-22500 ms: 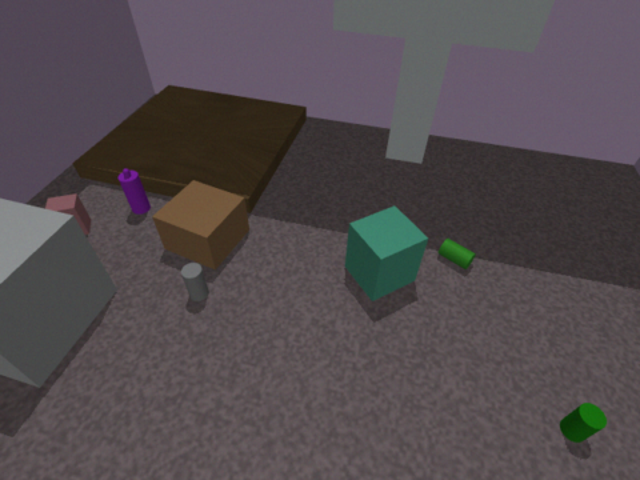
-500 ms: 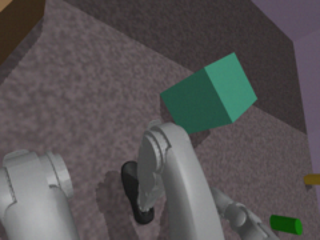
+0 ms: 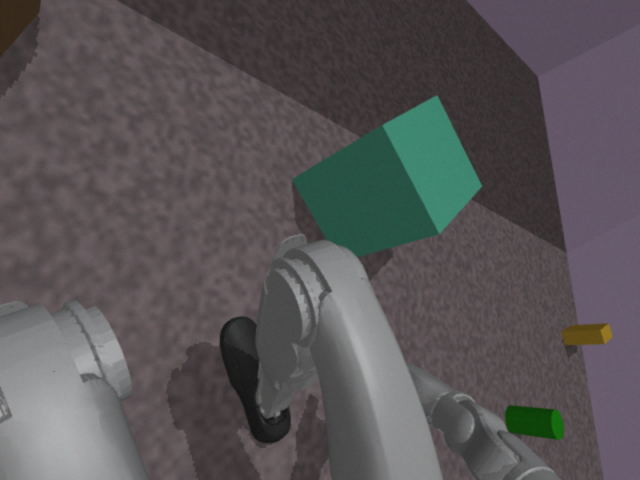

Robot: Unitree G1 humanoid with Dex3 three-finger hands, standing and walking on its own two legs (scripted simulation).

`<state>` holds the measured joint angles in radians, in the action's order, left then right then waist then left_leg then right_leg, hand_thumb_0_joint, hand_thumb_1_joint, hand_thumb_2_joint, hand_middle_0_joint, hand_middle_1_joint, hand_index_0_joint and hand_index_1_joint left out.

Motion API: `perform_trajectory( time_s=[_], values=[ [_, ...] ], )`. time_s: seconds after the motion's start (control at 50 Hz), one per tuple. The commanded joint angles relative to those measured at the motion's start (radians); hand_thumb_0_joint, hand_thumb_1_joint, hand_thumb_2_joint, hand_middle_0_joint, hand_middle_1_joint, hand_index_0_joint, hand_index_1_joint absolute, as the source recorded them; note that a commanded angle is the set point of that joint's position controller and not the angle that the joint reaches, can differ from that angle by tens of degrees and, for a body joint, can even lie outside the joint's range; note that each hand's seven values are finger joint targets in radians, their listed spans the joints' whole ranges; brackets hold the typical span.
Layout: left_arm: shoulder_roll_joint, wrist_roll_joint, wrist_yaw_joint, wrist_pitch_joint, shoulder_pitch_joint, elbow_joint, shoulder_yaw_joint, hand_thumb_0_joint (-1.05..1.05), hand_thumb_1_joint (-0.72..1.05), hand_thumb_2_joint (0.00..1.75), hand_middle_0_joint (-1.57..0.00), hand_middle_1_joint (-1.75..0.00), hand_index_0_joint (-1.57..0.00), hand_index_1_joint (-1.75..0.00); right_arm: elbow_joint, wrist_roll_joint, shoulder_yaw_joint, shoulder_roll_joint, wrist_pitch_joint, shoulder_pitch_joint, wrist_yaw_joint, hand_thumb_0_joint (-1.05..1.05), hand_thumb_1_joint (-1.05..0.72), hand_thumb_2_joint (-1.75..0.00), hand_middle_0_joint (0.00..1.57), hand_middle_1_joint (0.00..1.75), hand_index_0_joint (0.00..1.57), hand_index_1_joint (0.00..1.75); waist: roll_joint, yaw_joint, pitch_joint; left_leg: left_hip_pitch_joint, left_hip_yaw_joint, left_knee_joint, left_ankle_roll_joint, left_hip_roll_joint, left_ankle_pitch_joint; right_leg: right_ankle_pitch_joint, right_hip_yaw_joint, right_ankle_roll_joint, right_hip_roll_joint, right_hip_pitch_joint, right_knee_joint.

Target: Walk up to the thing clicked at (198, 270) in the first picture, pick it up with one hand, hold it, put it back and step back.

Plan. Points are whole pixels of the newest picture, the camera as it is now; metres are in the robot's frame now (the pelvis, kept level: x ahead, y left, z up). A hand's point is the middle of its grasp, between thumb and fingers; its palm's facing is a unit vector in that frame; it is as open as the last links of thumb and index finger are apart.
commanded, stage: lower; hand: left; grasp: from the side
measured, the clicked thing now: out of the picture +0.45 +0.30 -0.20
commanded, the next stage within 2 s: loosen in 0.20 s
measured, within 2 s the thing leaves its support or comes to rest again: rests again in 0.28 s
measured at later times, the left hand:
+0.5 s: hand out of the picture +0.44 +0.30 -0.18, palm faces +0.47 -0.88 +0.03, open 10.1 cm
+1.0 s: hand out of the picture +0.45 +0.31 -0.17, palm faces +0.48 -0.88 +0.04, open 17.1 cm
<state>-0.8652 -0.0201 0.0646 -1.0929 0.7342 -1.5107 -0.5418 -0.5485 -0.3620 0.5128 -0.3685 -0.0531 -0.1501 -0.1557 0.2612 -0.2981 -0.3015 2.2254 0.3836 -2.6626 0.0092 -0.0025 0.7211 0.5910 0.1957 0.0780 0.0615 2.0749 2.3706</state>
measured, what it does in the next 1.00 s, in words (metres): stands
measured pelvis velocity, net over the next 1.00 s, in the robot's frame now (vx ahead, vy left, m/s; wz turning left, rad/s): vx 0.00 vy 0.01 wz -0.02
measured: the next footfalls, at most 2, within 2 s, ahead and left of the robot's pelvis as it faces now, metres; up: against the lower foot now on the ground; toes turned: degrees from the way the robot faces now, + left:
none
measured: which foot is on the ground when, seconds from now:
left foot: down 0.00-1.00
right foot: down 0.00-1.00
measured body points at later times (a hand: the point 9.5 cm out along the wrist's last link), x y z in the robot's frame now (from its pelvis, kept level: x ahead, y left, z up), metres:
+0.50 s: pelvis +0.00 +0.00 +0.00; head +0.24 +0.20 +0.32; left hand +0.41 +0.34 -0.18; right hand +0.16 -0.24 -0.03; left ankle +0.08 +0.12 -0.25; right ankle +0.15 -0.14 -0.25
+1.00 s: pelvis +0.00 +0.01 +0.00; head +0.23 +0.21 +0.32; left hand +0.41 +0.35 -0.17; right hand +0.15 -0.24 -0.02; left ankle +0.08 +0.12 -0.25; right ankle +0.15 -0.14 -0.25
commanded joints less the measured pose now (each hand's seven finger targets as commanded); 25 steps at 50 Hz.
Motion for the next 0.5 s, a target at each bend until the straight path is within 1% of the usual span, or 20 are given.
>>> perform_trajectory(
  time_s=[0.0, 0.04, 0.08, 0.1, 0.12, 0.14, 0.18, 0.2, 0.22, 0.24, 0.26, 0.28, 0.3, 0.34, 0.36, 0.38, 0.4, 0.44, 0.46, 0.48],
  values=[
    [-0.191, -0.005, 0.007, -0.100, 0.224, 0.144, -0.005, 0.00, 0.26, 1.19, -1.15, -1.28, -1.17, -1.27, 0.005, -0.012, -0.114, -0.370, -0.017, 0.037, 0.022, 0.00, -0.90, -0.90, 0.20, 0.30, 0.20, 0.30, -0.588, -0.111, 0.553, -0.416, -0.079, 0.367, 0.031, 0.076, -0.136, -0.156, 0.156, -0.073, 0.028, -0.269, -0.120],
    [-0.188, -0.006, 0.006, -0.101, 0.223, 0.136, -0.002, 0.00, 0.24, 1.20, -1.16, -1.29, -1.17, -1.29, 0.006, -0.014, -0.111, -0.371, -0.017, 0.038, 0.022, 0.00, -0.90, -0.90, 0.20, 0.30, 0.20, 0.30, -0.588, -0.118, 0.557, -0.425, -0.079, 0.364, 0.030, 0.076, -0.143, -0.163, 0.157, -0.072, 0.029, -0.277, -0.124],
    [-0.191, -0.009, 0.002, -0.100, 0.213, 0.125, 0.001, 0.00, 0.22, 1.17, -1.15, -1.27, -1.16, -1.27, 0.006, -0.012, -0.110, -0.372, -0.015, 0.030, 0.024, 0.00, -0.90, -0.90, 0.20, 0.30, 0.20, 0.30, -0.572, -0.116, 0.546, -0.408, -0.081, 0.358, 0.026, 0.075, -0.142, -0.165, 0.154, -0.072, 0.030, -0.269, -0.127],
    [-0.174, -0.014, 0.001, -0.100, 0.211, 0.131, 0.005, 0.00, 0.24, 1.20, -1.15, -1.28, -1.16, -1.28, 0.002, -0.016, -0.108, -0.371, -0.015, 0.035, 0.024, 0.00, -0.90, -0.90, 0.20, 0.30, 0.20, 0.30, -0.573, -0.123, 0.558, -0.425, -0.081, 0.351, 0.026, 0.077, -0.164, -0.184, 0.156, -0.068, 0.032, -0.290, -0.129],
    [-0.180, -0.013, 0.002, -0.097, 0.205, 0.126, 0.003, 0.00, 0.23, 1.19, -1.15, -1.27, -1.16, -1.27, 0.000, -0.015, -0.107, -0.371, -0.015, 0.035, 0.026, 0.00, -0.90, -0.90, 0.20, 0.30, 0.20, 0.30, -0.570, -0.117, 0.561, -0.424, -0.081, 0.349, 0.026, 0.077, -0.174, -0.191, 0.154, -0.070, 0.033, -0.287, -0.128],
    [-0.180, -0.015, 0.002, -0.100, 0.214, 0.126, 0.007, 0.00, 0.23, 1.19, -1.15, -1.28, -1.16, -1.28, 0.001, -0.018, -0.104, -0.371, -0.014, 0.034, 0.025, 0.00, -0.90, -0.90, 0.20, 0.30, 0.20, 0.30, -0.574, -0.121, 0.560, -0.422, -0.081, 0.348, 0.026, 0.076, -0.173, -0.191, 0.157, -0.069, 0.034, -0.293, -0.130],
    [-0.181, -0.016, 0.005, -0.100, 0.202, 0.123, 0.002, 0.00, 0.23, 1.19, -1.15, -1.27, -1.16, -1.27, 0.006, -0.015, -0.103, -0.371, -0.015, 0.032, 0.025, 0.00, -0.90, -0.90, 0.20, 0.30, 0.20, 0.30, -0.563, -0.116, 0.546, -0.417, -0.072, 0.356, 0.027, 0.078, -0.172, -0.188, 0.161, -0.070, 0.032, -0.284, -0.127],
    [-0.188, -0.016, 0.004, -0.102, 0.209, 0.122, 0.010, 0.00, 0.19, 1.19, -1.15, -1.27, -1.16, -1.28, 0.006, -0.015, -0.101, -0.371, -0.015, 0.028, 0.024, 0.00, -0.90, -0.90, 0.20, 0.30, 0.20, 0.30, -0.562, -0.119, 0.546, -0.404, -0.078, 0.351, 0.023, 0.076, -0.148, -0.171, 0.160, -0.071, 0.037, -0.285, -0.135],
    [-0.186, -0.015, 0.003, -0.100, 0.205, 0.113, 0.010, 0.00, 0.21, 1.18, -1.14, -1.26, -1.15, -1.27, 0.007, -0.015, -0.102, -0.370, -0.015, 0.029, 0.025, 0.00, -0.90, -0.90, 0.20, 0.30, 0.20, 0.30, -0.551, -0.120, 0.541, -0.393, -0.082, 0.346, 0.020, 0.075, -0.141, -0.168, 0.159, -0.070, 0.037, -0.288, -0.138],
    [-0.188, -0.012, 0.005, -0.102, 0.191, 0.118, 0.005, 0.00, 0.23, 1.20, -1.14, -1.27, -1.15, -1.27, 0.009, -0.016, -0.101, -0.371, -0.014, 0.029, 0.026, 0.00, -0.90, -0.90, 0.20, 0.30, 0.20, 0.30, -0.558, -0.116, 0.547, -0.409, -0.076, 0.355, 0.025, 0.078, -0.150, -0.171, 0.162, -0.071, 0.037, -0.291, -0.134],
    [-0.193, -0.006, 0.006, -0.105, 0.204, 0.117, 0.010, 0.00, 0.24, 1.20, -1.15, -1.27, -1.16, -1.27, 0.005, -0.017, -0.102, -0.375, -0.015, 0.023, 0.026, 0.00, -0.90, -0.90, 0.20, 0.30, 0.20, 0.30, -0.575, -0.118, 0.523, -0.410, -0.070, 0.362, 0.029, 0.080, -0.149, -0.169, 0.166, -0.073, 0.034, -0.270, -0.126],
    [-0.196, -0.006, 0.006, -0.109, 0.197, 0.113, 0.008, 0.00, 0.24, 1.20, -1.15, -1.28, -1.17, -1.28, 0.005, -0.019, -0.100, -0.378, -0.016, 0.023, 0.025, 0.00, -0.90, -0.90, 0.20, 0.30, 0.20, 0.30, -0.580, -0.122, 0.532, -0.426, -0.064, 0.364, 0.031, 0.081, -0.153, -0.173, 0.170, -0.071, 0.035, -0.272, -0.125],
    [-0.192, -0.005, 0.006, -0.111, 0.205, 0.121, 0.012, 0.00, 0.20, 1.12, -1.19, -1.22, -1.20, -1.22, 0.006, -0.021, -0.101, -0.377, -0.016, 0.020, 0.026, 0.00, -0.91, -0.90, 0.20, 0.30, 0.20, 0.30, -0.585, -0.122, 0.527, -0.431, -0.064, 0.361, 0.031, 0.082, -0.157, -0.175, 0.168, -0.072, 0.034, -0.265, -0.121],
    [-0.198, -0.015, 0.007, -0.123, 0.218, 0.137, 0.002, 0.00, 0.07, 0.96, -1.05, -1.06, -1.07, -1.06, 0.007, -0.022, -0.100, -0.383, -0.016, 0.017, 0.026, 0.00, -0.91, -0.90, 0.20, 0.30, 0.20, 0.30, -0.589, -0.125, 0.529, -0.436, -0.058, 0.363, 0.034, 0.083, -0.160, -0.178, 0.170, -0.071, 0.032, -0.269, -0.118],
    [-0.204, -0.022, 0.009, -0.127, 0.217, 0.142, -0.010, 0.00, 0.03, 0.88, -0.99, -0.98, -1.01, -0.98, 0.012, -0.022, -0.097, -0.381, -0.015, 0.013, 0.024, 0.00, -0.91, -0.90, 0.20, 0.30, 0.20, 0.30, -0.596, -0.119, 0.526, -0.440, -0.055, 0.367, 0.035, 0.084, -0.158, -0.174, 0.169, -0.072, 0.032, -0.269, -0.116],
    [-0.214, -0.027, 0.011, -0.130, 0.231, 0.144, -0.012, 0.00, -0.01, 0.80, -0.95, -0.90, -0.97, -0.90, 0.011, -0.021, -0.097, -0.383, -0.014, 0.011, 0.024, 0.00, -0.92, -0.90, 0.20, 0.30, 0.20, 0.30, -0.598, -0.119, 0.515, -0.425, -0.059, 0.367, 0.033, 0.084, -0.135, -0.158, 0.169, -0.072, 0.034, -0.265, -0.120],
    [-0.208, -0.028, 0.011, -0.130, 0.220, 0.134, -0.016, 0.00, -0.02, 0.72, -0.91, -0.86, -0.93, -0.84, 0.009, -0.023, -0.096, -0.381, -0.013, 0.016, 0.024, 0.00, -0.91, -0.90, 0.20, 0.30, 0.20, 0.30, -0.591, -0.122, 0.530, -0.432, -0.060, 0.361, 0.031, 0.084, -0.146, -0.170, 0.168, -0.069, 0.035, -0.282, -0.124],
    [-0.204, -0.022, 0.009, -0.130, 0.210, 0.125, -0.012, 0.00, -0.09, 0.56, -0.84, -0.74, -0.85, -0.73, 0.009, -0.024, -0.094, -0.378, -0.013, 0.014, 0.024, 0.00, -0.92, -0.90, 0.20, 0.30, 0.20, 0.30, -0.586, -0.123, 0.524, -0.429, -0.062, 0.359, 0.031, 0.085, -0.162, -0.181, 0.165, -0.070, 0.033, -0.281, -0.122],
    [-0.206, -0.020, 0.005, -0.131, 0.220, 0.126, -0.002, 0.00, -0.17, 0.55, -0.76, -0.66, -0.77, -0.66, 0.006, -0.027, -0.092, -0.376, -0.014, 0.017, 0.024, 0.00, -0.92, -0.90, 0.20, 0.30, 0.20, 0.30, -0.584, -0.131, 0.531, -0.425, -0.066, 0.352, 0.029, 0.084, -0.160, -0.181, 0.165, -0.069, 0.037, -0.290, -0.128],
    [-0.201, -0.018, 0.003, -0.126, 0.214, 0.128, 0.002, 0.00, -0.25, 0.48, -0.68, -0.59, -0.69, -0.59, 0.003, -0.026, -0.094, -0.373, -0.015, 0.020, 0.025, 0.00, -0.92, -0.90, 0.20, 0.30, 0.20, 0.30, -0.584, -0.127, 0.533, -0.425, -0.072, 0.348, 0.027, 0.083, -0.170, -0.189, 0.160, -0.070, 0.037, -0.294, -0.131]
  ],
)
